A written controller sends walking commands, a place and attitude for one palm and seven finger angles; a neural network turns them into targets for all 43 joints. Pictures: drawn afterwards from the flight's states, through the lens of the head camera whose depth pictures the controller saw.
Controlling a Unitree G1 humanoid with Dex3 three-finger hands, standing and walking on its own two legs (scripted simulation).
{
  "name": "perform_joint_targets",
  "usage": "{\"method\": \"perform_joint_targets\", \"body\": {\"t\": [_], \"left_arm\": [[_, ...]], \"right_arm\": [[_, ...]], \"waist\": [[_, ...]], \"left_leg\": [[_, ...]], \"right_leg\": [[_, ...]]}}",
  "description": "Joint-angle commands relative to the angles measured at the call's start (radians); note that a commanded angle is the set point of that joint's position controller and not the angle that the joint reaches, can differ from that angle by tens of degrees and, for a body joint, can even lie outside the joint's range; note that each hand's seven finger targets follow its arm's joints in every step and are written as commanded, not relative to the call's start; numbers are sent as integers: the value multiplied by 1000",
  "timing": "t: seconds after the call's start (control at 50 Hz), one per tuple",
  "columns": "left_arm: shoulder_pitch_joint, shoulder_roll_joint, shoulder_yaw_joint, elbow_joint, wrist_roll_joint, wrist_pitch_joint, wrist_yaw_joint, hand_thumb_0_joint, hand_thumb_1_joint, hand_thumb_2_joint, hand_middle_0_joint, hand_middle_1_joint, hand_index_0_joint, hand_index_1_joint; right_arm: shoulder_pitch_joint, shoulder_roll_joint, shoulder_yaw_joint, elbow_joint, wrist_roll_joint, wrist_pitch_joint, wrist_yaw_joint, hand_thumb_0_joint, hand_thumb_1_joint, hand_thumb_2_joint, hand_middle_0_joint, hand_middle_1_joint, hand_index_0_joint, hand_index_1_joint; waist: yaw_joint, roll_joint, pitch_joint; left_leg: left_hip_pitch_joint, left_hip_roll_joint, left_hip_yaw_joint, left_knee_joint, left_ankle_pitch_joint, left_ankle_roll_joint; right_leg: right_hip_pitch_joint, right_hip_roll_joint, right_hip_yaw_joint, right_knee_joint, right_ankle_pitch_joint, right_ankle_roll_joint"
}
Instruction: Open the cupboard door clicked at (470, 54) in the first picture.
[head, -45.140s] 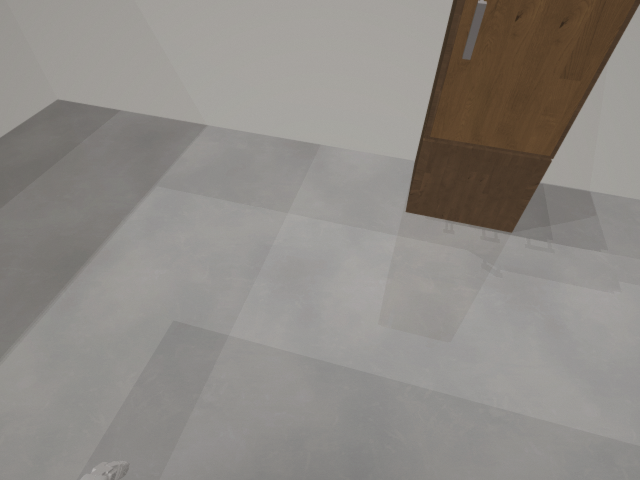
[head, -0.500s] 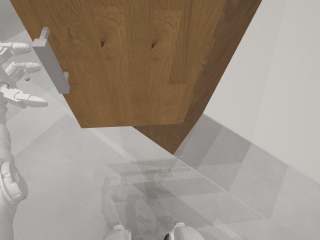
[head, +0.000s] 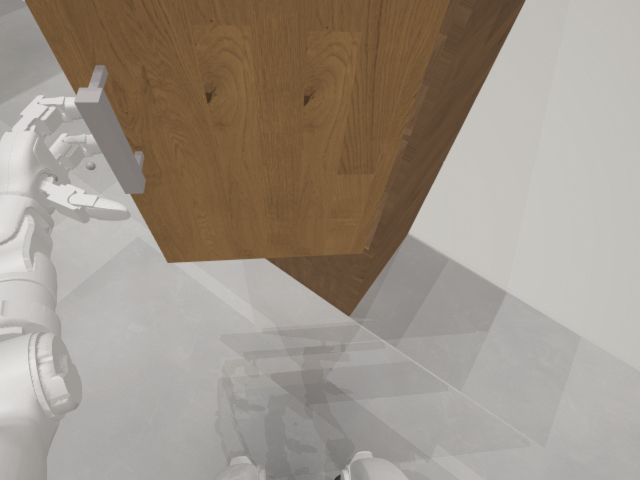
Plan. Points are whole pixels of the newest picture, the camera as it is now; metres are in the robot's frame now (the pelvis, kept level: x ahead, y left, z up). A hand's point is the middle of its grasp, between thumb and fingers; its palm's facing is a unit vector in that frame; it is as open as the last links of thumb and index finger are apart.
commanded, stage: slide the fingers in behind the handle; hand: left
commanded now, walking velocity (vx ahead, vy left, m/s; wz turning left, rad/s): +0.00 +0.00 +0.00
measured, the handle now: (118, 134) +0.53 +0.23 +0.09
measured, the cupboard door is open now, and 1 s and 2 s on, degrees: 41 41 41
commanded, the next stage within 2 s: close the thumb around the handle in 1.10 s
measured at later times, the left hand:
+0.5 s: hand (129, 164) +0.47 +0.21 +0.10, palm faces +0.03 -1.00 +0.00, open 14.0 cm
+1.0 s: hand (134, 162) +0.48 +0.20 +0.10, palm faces +0.05 -1.00 +0.00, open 14.0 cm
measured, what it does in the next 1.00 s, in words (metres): stands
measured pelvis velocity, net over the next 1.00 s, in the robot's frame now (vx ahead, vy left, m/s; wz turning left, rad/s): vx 0.00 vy -0.01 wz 0.02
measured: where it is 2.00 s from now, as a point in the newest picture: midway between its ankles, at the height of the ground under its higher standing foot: outside the picture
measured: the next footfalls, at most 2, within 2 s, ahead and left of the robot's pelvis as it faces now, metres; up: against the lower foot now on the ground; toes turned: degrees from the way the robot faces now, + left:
none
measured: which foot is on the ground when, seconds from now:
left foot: down 0.00-1.00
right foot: down 0.00-1.00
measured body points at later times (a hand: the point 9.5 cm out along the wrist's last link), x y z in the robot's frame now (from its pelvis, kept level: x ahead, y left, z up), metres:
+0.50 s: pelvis +0.00 +0.00 +0.00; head +0.09 +0.01 +0.44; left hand +0.47 +0.26 +0.10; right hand +0.02 -0.27 -0.11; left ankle +0.00 +0.10 -0.69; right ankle +0.00 -0.12 -0.69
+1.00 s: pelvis +0.00 -0.01 +0.00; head +0.09 +0.00 +0.44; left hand +0.47 +0.26 +0.10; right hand +0.02 -0.28 -0.12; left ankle +0.00 +0.10 -0.69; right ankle +0.00 -0.12 -0.69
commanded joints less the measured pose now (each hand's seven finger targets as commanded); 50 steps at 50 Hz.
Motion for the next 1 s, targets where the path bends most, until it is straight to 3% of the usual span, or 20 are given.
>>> {"method": "perform_joint_targets", "body": {"t": [0.0, 0.12, 0.18, 0.22, 0.26, 0.28, 0.32, 0.36, 0.44, 0.48, 0.54, 0.6, 0.64, 0.7, 0.74, 0.82, 0.86, 0.9, 0.94, 0.98], "left_arm": [[-429, 249, -5, -235, -23, -71, 7, 0, -500, 300, -300, -1200, -300, -1200], [-432, 244, -3, -197, -17, -64, 36, 0, -500, 300, -300, -1200, -300, -1200], [-447, 245, 4, -223, -13, -79, 48, 0, -500, 300, -300, -1200, -300, -1200], [-465, 200, -30, -259, -11, -88, 55, 0, -500, 300, -300, -1200, -300, -1200], [-448, 182, -29, -254, -20, -91, 60, 0, -500, 300, -300, -1200, -300, -1200], [-435, 207, -10, -234, -19, -86, 64, 0, -500, 300, -300, -1200, -300, -1200], [-450, 157, -57, -212, -12, -71, 68, 0, -500, 300, -300, -1200, -300, -1200], [-449, 183, -31, -237, -4, -78, 82, 0, -500, 300, -300, -1200, -300, -1200], [-476, 160, -40, -250, -4, -88, 112, 0, -500, 300, -300, -1200, -300, -1200], [-441, 162, -31, -232, 1, -86, 121, 0, -500, 300, -300, -1200, -300, -1200], [-470, 140, -54, -226, 9, -89, 128, 0, -500, 300, -300, -1200, -300, -1200], [-489, 128, -71, -216, 13, -89, 122, 0, -500, 300, -300, -1200, -300, -1200], [-494, 69, -113, -247, 7, -97, 119, 0, -500, 300, -300, -1200, -300, -1200], [-489, 105, -81, -211, 2, -94, 124, 0, -500, 300, -300, -1200, -300, -1200], [-506, 81, -103, -228, 0, -98, 118, 0, -500, 300, -300, -1200, -300, -1200], [-504, 130, -75, -190, 6, -85, 114, 0, -500, 300, -300, -1200, -300, -1200], [-524, 110, -92, -203, 4, -88, 109, 0, -500, 300, -300, -1200, -300, -1200], [-481, 151, -51, -181, -1, -84, 108, 0, -500, 300, -300, -1200, -300, -1200], [-512, 127, -71, -200, -4, -88, 105, 0, -500, 300, -300, -1200, -300, -1200], [-488, 189, -28, -187, 0, -86, 106, 0, -500, 300, -300, -1200, -300, -1200]], "right_arm": [[114, -178, -74, -63, -3, -24, -9, 0, -900, -900, 200, 300, 200, 300], [114, -183, -73, -58, -3, -26, -8, 0, -900, -900, 200, 300, 200, 300], [117, -179, -74, -56, -7, -31, -6, 0, -900, -900, 200, 300, 200, 300], [111, -171, -76, -55, -7, -34, -3, 0, -900, -900, 200, 300, 200, 300], [113, -172, -79, -53, -7, -34, 1, 0, -900, -900, 200, 300, 200, 300], [114, -174, -78, -49, -6, -33, 0, 0, -900, -900, 200, 300, 200, 300], [108, -170, -76, -51, -3, -32, 1, 0, -900, -900, 200, 300, 200, 300], [113, -173, -79, -53, -7, -33, 1, 0, -900, -900, 200, 300, 200, 300], [117, -168, -78, -49, -11, -36, 5, 0, -900, -900, 200, 300, 200, 300], [115, -166, -78, -52, -9, -35, 8, 0, -900, -900, 200, 300, 200, 300], [117, -164, -78, -48, -10, -37, 8, 0, -900, -900, 200, 300, 200, 300], [117, -165, -81, -40, -7, -40, 6, 0, -900, -900, 200, 300, 200, 300], [118, -159, -81, -43, -9, -43, 10, 0, -900, -900, 200, 300, 200, 300], [123, -165, -83, -26, -9, -44, 9, 0, -900, -900, 200, 300, 200, 300], [119, -162, -80, -29, -9, -47, 10, 0, -900, -900, 200, 300, 200, 300], [123, -168, -79, -25, -8, -44, 5, 0, -900, -900, 200, 300, 200, 300], [123, -165, -77, -24, -8, -46, 6, 0, -900, -900, 200, 300, 200, 300], [125, -170, -79, -27, -8, -45, 4, 0, -900, -900, 200, 300, 200, 300], [123, -164, -77, -29, -9, -46, 3, 0, -900, -900, 200, 300, 200, 300], [126, -171, -78, -27, -7, -43, 0, 0, -900, -900, 200, 300, 200, 300]], "waist": [[4, 137, -384], [-1, 78, -353], [8, 109, -404], [2, 142, -415], [2, 125, -425], [9, 113, -407], [-9, 96, -361], [10, 119, -402], [-1, 92, -397], [10, 85, -403], [-5, 69, -383], [-13, 81, -380], [-16, 118, -410], [-18, 60, -389], [-20, 88, -392], [-18, 63, -377], [-25, 86, -396], [-9, 68, -402], [-19, 78, -392], [-7, 70, -406]], "left_leg": [[341, -25, -73, -94, 419, 4], [298, -27, -76, -101, 355, 7], [330, -29, -77, -91, 397, 5], [360, -27, -76, -88, 421, 2], [365, -26, -78, -83, 430, 0], [344, -26, -77, -84, 425, 2], [314, -28, -73, -93, 380, 5], [338, -28, -79, -93, 406, 1], [328, -30, -79, -88, 396, 4], [314, -33, -70, -90, 398, 4], [295, -34, -68, -90, 367, 9], [291, -36, -63, -90, 340, 10], [339, -36, -70, -85, 383, 7], [304, -34, -69, -85, 353, 9], [301, -40, -62, -83, 343, 13], [266, -40, -64, -87, 328, 14], [287, -41, -65, -82, 345, 13], [270, -41, -61, -80, 346, 14], [270, -44, -59, -79, 349, 17], [264, -40, -60, -78, 359, 14]], "right_leg": [[103, 27, 17, -75, 327, -11], [101, 25, 17, -78, 287, -10], [115, 25, 22, -68, 319, -12], [100, 25, 19, -66, 327, -12], [100, 28, 18, -64, 331, -11], [109, 27, 19, -65, 336, -12], [95, 25, 18, -72, 312, -9], [106, 25, 17, -63, 320, -13], [112, 27, 16, -62, 321, -13], [132, 24, 23, -64, 339, -9], [133, 24, 25, -67, 329, -9], [126, 22, 33, -75, 318, -7], [105, 24, 25, -66, 329, -13], [116, 24, 29, -75, 323, -7], [124, 23, 33, -74, 327, -10], [134, 20, 36, -74, 322, -7], [126, 20, 34, -70, 334, -7], [149, 20, 39, -73, 340, -6], [146, 20, 37, -71, 348, -7], [158, 19, 39, -67, 358, -6]]}}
